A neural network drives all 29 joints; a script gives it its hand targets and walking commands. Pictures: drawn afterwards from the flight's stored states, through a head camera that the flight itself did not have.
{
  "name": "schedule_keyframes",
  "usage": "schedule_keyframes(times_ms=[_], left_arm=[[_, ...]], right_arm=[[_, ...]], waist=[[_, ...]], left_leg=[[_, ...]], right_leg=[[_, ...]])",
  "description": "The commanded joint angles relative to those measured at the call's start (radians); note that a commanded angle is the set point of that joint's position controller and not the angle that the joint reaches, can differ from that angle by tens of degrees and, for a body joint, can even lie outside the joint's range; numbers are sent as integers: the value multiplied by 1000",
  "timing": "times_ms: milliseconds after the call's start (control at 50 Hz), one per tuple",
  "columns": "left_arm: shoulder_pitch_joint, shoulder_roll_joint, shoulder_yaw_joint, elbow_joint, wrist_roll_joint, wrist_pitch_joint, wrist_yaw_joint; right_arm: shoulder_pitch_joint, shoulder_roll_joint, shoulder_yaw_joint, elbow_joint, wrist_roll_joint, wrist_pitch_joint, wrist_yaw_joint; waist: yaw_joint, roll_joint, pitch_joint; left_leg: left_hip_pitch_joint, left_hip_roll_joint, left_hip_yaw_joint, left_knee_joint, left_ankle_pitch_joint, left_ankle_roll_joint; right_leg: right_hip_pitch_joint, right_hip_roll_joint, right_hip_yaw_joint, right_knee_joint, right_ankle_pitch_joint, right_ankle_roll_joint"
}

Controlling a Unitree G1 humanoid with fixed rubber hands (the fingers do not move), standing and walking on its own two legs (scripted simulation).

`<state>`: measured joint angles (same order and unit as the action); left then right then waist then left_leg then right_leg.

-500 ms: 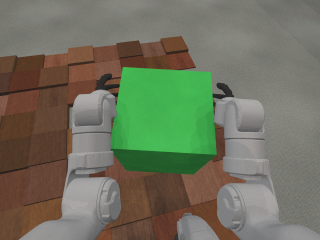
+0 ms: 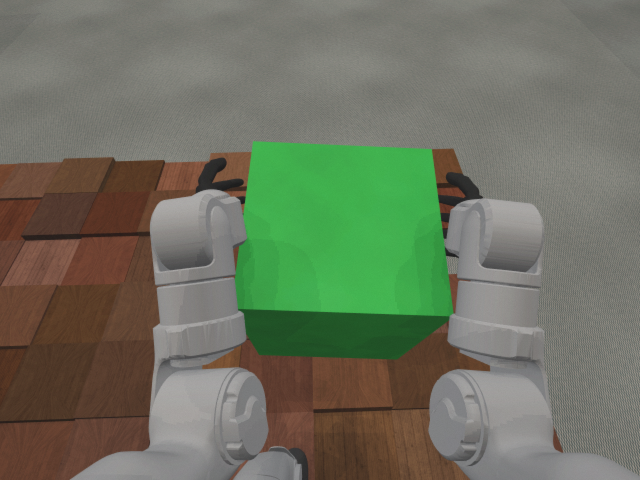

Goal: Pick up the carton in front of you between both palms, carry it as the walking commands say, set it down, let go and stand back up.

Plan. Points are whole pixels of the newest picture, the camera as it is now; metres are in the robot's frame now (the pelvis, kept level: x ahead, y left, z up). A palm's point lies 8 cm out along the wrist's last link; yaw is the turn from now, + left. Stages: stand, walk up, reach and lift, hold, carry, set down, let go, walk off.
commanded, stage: carry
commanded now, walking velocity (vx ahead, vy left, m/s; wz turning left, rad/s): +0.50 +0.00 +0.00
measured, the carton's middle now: (334, 265) +0.37 +0.03 +0.04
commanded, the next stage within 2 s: none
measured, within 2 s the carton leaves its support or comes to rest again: neither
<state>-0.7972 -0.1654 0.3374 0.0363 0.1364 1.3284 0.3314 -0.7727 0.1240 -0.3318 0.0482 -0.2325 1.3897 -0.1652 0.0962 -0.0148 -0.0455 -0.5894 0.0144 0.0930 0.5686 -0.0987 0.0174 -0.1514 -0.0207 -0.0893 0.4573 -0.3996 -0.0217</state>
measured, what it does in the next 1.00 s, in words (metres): walks ahead: left foot, then right foot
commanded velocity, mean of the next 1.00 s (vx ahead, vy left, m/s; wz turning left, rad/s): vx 0.50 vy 0.00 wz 0.00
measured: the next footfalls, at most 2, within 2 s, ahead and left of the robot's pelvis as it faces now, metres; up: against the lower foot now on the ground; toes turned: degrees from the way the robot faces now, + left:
left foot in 0.02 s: +0.18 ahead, +0.11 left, +0.00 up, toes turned +4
right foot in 0.44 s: +0.49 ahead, -0.12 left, +0.01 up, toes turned -10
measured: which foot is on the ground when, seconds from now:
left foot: up 0.00-0.00, down 0.02-0.46, up 0.48-0.86, down 0.88-1.00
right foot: down 0.00-0.06, up 0.08-0.42, down 0.44-0.94, up 0.96-1.00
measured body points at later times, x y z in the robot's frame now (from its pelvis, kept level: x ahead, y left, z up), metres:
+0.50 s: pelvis +0.34 -0.02 -0.01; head +0.33 -0.03 +0.44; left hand +0.71 +0.08 +0.13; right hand +0.68 -0.20 +0.12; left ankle +0.16 +0.10 -0.68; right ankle +0.45 -0.11 -0.72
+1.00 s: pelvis +0.63 +0.00 +0.00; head +0.65 +0.00 +0.45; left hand +0.97 +0.13 +0.11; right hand +0.95 -0.16 +0.10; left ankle +0.67 +0.08 -0.73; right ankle +0.48 -0.11 -0.66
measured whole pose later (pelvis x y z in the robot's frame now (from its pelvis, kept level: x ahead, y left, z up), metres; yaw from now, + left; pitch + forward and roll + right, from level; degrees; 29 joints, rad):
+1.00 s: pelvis +0.63 +0.00 +0.00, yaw -3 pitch +5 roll +0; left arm -0.50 -0.17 0.23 -0.16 0.12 1.21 0.26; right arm -0.47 0.21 -0.20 -0.15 -0.17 1.25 -0.24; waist 0.01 -0.02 -0.05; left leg -0.38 0.00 0.15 0.44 0.10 0.07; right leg -0.32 -0.04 -0.06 0.98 -0.47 0.02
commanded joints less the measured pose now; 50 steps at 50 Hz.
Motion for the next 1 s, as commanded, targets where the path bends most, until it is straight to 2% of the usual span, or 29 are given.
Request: schedule_keyframes(times_ms=[0,20,40,60,80,100,120,160,200,260,340,400,420,440,460,480,520,540,580,640,700,760,820,840,880,900,920,940,980], left_arm=[[-496,-1132,-613,110,-469,25,-518],[-491,-1136,-633,98,-463,16,-522],[-489,-1142,-653,66,-468,10,-528],[-480,-1149,-686,43,-480,1,-530],[-461,-1142,-707,23,-482,-11,-526],[-444,-1141,-721,-2,-481,-25,-521],[-423,-1142,-736,-23,-473,-37,-513],[-369,-1134,-775,-57,-455,-64,-492],[-326,-1120,-814,-80,-433,-90,-471],[-325,-1079,-854,-105,-418,-115,-449],[-347,-984,-834,-47,-407,-114,-445],[-373,-946,-782,42,-411,-105,-454],[-375,-936,-755,85,-415,-103,-458],[-379,-916,-730,124,-406,-105,-460],[-385,-897,-702,170,-399,-112,-458],[-369,-912,-675,187,-414,-115,-460],[-472,-967,-660,145,-444,-117,-468],[-530,-1003,-656,122,-469,-115,-474],[-585,-1057,-650,102,-509,-109,-486],[-583,-1116,-652,115,-530,-103,-504],[-525,-1139,-657,119,-525,-101,-514],[-441,-1145,-680,99,-504,-102,-517],[-350,-1127,-723,34,-477,-101,-509],[-321,-1116,-741,9,-468,-99,-503],[-270,-1083,-774,-40,-461,-88,-490],[-264,-1066,-785,-75,-461,-75,-488],[-301,-1064,-800,-137,-471,-62,-490],[-284,-1046,-813,-163,-477,-51,-491],[-251,-1022,-812,-230,-471,-45,-485]], right_arm=[[-588,1020,584,-72,414,-77,252],[-571,1020,609,-88,424,-92,258],[-558,1026,641,-102,439,-114,261],[-557,1036,669,-137,464,-126,266],[-556,1057,700,-186,489,-131,271],[-561,1076,734,-235,515,-139,277],[-573,1086,762,-272,540,-145,284],[-566,1098,818,-298,580,-150,299],[-532,1090,853,-290,605,-152,316],[-504,1050,875,-237,631,-153,337],[-516,989,855,-115,641,-157,343],[-566,975,806,-21,645,-156,344],[-584,977,789,11,642,-153,342],[-612,985,773,42,646,-147,342],[-635,1015,752,68,655,-142,342],[-653,1017,732,81,653,-143,340],[-709,1064,690,86,656,-149,335],[-712,1075,663,89,645,-152,328],[-693,1095,611,92,613,-160,311],[-670,1108,587,64,569,-179,286],[-639,1116,615,10,537,-198,269],[-562,1113,654,-60,511,-207,264],[-510,1096,710,-161,513,-199,270],[-497,1081,730,-195,518,-193,273],[-440,1050,761,-237,529,-176,281],[-395,1030,765,-242,524,-174,283],[-365,995,765,-249,510,-176,281],[-332,995,770,-261,509,-168,279],[-330,979,791,-392,519,-144,276]], waist=[[-123,-133,-478],[-141,-58,-539],[-159,189,-558],[-139,293,-578],[-136,208,-566],[-139,118,-515],[-136,89,-483],[-131,112,-475],[-133,145,-488],[-161,182,-454],[-196,141,-338],[-158,123,-286],[-106,103,-353],[-47,-50,-477],[-13,-290,-553],[-27,-248,-534],[-22,-76,-486],[-37,-49,-479],[-55,-48,-477],[-63,-63,-446],[-44,-83,-425],[-38,-96,-422],[-41,-109,-393],[-45,-95,-386],[-79,-15,-433],[-112,31,-467],[-134,237,-549],[-146,317,-553],[-153,124,-490]], left_leg=[[549,-50,104,-193,230,28],[835,118,-117,-138,264,96],[954,253,-390,-194,340,183],[1003,356,-518,-185,436,233],[980,357,-489,-173,446,224],[918,332,-431,-183,416,189],[857,313,-385,-202,382,159],[821,284,-314,-221,416,139],[812,265,-249,-210,457,152],[838,243,-203,-195,445,158],[753,202,-153,-171,390,142],[550,177,-61,-143,387,83],[446,135,-2,14,430,45],[253,69,34,298,208,-8],[-52,-81,-6,612,-351,-37],[-158,-53,-104,756,-411,-5],[-185,15,-145,705,-320,24],[-171,41,-158,667,-286,27],[-113,59,-151,564,-257,18],[-76,56,-92,340,-264,-7],[17,41,-31,135,-92,-12],[56,33,-26,-23,109,-3],[129,14,5,-165,204,8],[165,16,9,-234,263,11],[429,-21,100,-315,337,15],[655,28,27,-257,299,35],[1002,220,-271,-132,494,166],[1098,318,-438,-146,638,219],[999,317,-394,-193,504,175]], right_leg=[[54,-97,-10,206,860,-21],[-212,-60,-7,382,627,25],[-420,48,-10,583,194,56],[-527,69,42,746,-82,43],[-559,24,95,787,-86,27],[-577,-15,106,732,-32,20],[-566,-42,103,655,17,19],[-521,-44,88,512,49,25],[-490,-18,46,424,69,26],[-577,-22,36,344,232,14],[-551,-8,0,151,380,-6],[-254,29,-73,-7,498,-36],[-29,45,-116,42,435,-60],[255,-134,120,102,561,-144],[477,-318,520,2,472,-280],[452,-331,567,-37,346,-287],[348,-300,474,-40,462,-251],[295,-287,440,-39,462,-238],[218,-263,370,-70,358,-210],[157,-264,288,-134,346,-216],[138,-234,194,-145,441,-184],[221,-204,130,-105,520,-134],[261,-177,69,-29,589,-104],[273,-160,50,23,600,-93],[174,-89,-28,227,618,-47],[-14,-54,-50,307,538,-4],[-367,-2,-49,531,319,54],[-578,61,-23,673,-85,61],[-640,-5,45,641,-70,40]])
